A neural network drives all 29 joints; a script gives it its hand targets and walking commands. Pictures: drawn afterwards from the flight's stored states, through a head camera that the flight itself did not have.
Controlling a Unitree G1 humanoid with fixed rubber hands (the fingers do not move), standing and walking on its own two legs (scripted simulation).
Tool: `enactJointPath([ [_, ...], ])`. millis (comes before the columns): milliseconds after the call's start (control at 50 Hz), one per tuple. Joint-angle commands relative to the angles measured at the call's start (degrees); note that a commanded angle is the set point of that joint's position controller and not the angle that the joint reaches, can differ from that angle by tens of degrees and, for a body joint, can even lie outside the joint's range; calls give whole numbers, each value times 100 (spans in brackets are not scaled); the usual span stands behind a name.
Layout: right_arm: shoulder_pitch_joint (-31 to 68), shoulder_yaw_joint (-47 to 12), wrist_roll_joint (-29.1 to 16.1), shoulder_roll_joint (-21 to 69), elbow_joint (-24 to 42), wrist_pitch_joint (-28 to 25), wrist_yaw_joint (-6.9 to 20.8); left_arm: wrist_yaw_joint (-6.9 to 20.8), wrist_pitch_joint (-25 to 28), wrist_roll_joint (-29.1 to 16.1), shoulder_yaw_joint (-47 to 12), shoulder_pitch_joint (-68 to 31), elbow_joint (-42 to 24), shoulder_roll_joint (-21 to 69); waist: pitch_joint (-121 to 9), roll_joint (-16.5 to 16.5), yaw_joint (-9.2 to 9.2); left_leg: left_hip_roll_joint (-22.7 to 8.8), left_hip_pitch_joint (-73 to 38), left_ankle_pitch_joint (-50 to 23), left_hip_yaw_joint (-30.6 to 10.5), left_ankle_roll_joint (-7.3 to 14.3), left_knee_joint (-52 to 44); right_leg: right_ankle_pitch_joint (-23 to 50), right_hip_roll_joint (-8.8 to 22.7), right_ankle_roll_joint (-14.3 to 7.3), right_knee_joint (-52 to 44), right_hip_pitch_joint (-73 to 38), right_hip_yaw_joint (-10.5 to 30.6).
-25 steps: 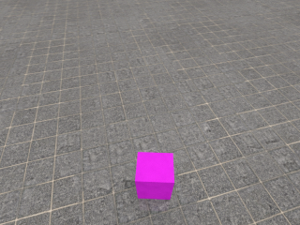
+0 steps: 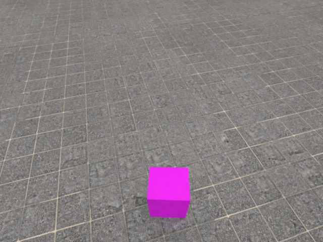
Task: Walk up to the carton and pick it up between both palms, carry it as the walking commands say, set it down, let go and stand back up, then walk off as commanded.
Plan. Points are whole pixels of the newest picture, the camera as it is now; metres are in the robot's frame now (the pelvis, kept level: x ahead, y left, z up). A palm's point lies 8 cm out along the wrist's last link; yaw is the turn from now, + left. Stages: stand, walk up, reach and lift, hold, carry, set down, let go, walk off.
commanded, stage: walk up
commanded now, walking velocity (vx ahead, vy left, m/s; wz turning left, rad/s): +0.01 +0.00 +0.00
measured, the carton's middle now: (168, 193) +0.47 +0.00 -0.64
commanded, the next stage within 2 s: none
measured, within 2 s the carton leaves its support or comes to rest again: neither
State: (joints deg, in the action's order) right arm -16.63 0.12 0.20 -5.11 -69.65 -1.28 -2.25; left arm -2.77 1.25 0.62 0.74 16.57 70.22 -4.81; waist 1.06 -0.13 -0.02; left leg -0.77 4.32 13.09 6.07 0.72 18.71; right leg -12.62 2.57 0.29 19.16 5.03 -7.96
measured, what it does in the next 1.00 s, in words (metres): stands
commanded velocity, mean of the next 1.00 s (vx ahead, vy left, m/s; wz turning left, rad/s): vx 0.01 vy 0.00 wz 0.00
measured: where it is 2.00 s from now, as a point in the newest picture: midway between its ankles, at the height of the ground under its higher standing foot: outside the picture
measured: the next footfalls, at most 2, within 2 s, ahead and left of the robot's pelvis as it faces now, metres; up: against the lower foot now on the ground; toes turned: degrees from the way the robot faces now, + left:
none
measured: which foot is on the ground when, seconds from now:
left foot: down 0.00-1.00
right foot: down 0.00-1.00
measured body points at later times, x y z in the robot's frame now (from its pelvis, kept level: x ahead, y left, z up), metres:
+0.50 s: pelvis +0.02 -0.01 +0.00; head +0.02 +0.00 +0.45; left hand -0.01 +0.19 -0.17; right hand -0.01 -0.20 -0.17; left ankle -0.03 +0.10 -0.75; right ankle -0.02 -0.11 -0.75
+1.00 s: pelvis +0.02 -0.01 +0.00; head +0.03 -0.01 +0.45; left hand -0.01 +0.19 -0.17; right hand +0.00 -0.21 -0.17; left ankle -0.03 +0.10 -0.75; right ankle -0.02 -0.11 -0.75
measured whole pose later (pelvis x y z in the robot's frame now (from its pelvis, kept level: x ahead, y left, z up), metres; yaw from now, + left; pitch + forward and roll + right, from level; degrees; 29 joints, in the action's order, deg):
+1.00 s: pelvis +0.02 -0.01 +0.00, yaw +0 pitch +0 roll +0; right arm -16.8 0.0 0.6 -5.5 -67.9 -1.0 -2.7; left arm -3.1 1.6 0.3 1.0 18.0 68.2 -5.5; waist 1.0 -0.1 -0.1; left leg -1.9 4.1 15.3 5.8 -0.6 19.9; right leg -15.5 1.6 -0.7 21.0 5.1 -8.1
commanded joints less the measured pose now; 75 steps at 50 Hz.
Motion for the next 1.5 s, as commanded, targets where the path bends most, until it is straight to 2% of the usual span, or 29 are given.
enactJointPath([
  [0, -493, 65, 6, -470, 41, -45, -37, -37, 38, -1, 65, 518, -52, -448, 393, 16, -1, -671, 351, -1162, -612, -75, -367, 1080, 540, -71, -294, 116, 538],
  [320, -630, 50, 18, -437, 58, -49, -64, -49, 40, -6, 76, 640, -137, -461, 325, 9, -9, -663, 298, -1540, -518, -75, -260, 1448, 535, -106, -180, 56, 502],
  [860, -587, 48, 36, -456, 200, -17, -77, -66, 63, -31, 97, 799, -200, -541, 287, 10, -9, -652, 260, -1735, -433, -40, -99, 1926, 516, -137, -42, 16, 509],
  [1160, -464, 78, 48, -554, 315, 17, -54, -52, 72, -39, 123, 725, -277, -659, 327, 1, -7, -667, 336, -1462, -469, -9, -96, 1816, 536, -182, -51, 5, 544],
  [1480, -254, 143, 69, -770, 363, -14, 0, -1, 138, -34, 148, 588, -282, -909, 403, 3, -3, -686, 429, -958, -549, -7, -136, 1352, 574, -234, -183, 76, 627],
])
